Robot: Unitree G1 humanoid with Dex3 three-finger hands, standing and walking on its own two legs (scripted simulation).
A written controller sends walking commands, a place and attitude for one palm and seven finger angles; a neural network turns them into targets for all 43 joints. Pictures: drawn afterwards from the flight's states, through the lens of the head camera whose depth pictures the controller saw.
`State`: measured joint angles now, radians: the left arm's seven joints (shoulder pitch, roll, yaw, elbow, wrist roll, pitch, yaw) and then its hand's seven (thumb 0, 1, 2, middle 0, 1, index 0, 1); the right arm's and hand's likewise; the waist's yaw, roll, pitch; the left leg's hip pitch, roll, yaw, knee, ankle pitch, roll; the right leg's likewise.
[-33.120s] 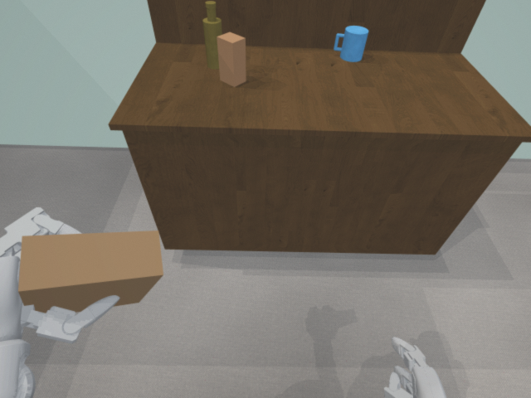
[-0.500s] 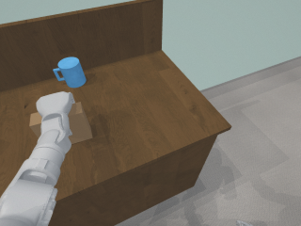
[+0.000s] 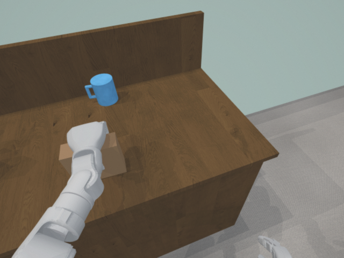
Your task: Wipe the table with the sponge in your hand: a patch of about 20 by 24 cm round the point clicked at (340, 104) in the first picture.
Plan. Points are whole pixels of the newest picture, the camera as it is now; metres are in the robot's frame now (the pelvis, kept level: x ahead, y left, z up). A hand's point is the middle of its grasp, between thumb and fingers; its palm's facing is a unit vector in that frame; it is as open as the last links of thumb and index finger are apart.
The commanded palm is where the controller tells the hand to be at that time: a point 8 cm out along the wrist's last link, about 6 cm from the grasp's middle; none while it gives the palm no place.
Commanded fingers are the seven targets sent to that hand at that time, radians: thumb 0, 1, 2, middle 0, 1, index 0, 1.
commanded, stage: wipe back along the middle lane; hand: left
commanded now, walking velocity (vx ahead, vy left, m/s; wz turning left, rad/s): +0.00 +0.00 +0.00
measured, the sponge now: (98, 163) +0.36 +0.25 +0.00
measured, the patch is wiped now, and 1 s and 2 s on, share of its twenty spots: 0.70 0.80 0.85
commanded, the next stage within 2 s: slide across to the third lane in 0.62 s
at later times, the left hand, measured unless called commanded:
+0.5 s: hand (99, 165) +0.31 +0.21 +0.06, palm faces -0.01 -0.06 -1.00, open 9.5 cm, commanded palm +0.28 +0.20 +0.10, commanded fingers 0.00 0.10 1.30 -1.20 -1.60 -1.20 -1.60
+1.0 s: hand (109, 170) +0.30 +0.18 +0.06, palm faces -0.04 -0.07 -1.00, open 9.5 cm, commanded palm +0.28 +0.16 +0.12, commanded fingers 0.00 0.10 1.30 -1.20 -1.60 -1.20 -1.60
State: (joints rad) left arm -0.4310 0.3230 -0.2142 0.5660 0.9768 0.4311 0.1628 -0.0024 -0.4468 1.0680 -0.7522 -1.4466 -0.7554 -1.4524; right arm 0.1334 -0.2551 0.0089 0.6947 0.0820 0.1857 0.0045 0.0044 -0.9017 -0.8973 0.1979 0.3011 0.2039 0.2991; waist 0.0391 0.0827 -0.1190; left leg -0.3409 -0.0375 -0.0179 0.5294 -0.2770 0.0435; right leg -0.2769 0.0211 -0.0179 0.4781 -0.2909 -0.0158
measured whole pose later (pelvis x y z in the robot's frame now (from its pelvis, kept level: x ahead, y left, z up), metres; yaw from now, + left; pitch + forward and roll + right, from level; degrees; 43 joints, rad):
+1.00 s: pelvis -0.02 -0.03 +0.00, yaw +0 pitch +0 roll +0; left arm -0.27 0.31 -0.31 0.32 0.95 0.49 0.09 0.02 -0.46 1.06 -0.76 -1.43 -0.79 -1.41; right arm 0.05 -0.27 0.01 0.70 0.08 0.12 -0.02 0.01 -0.90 -0.90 0.20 0.30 0.20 0.30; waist 0.08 0.10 -0.07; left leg -0.25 -0.01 -0.03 0.49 -0.24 0.00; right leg -0.21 0.05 -0.03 0.49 -0.28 -0.06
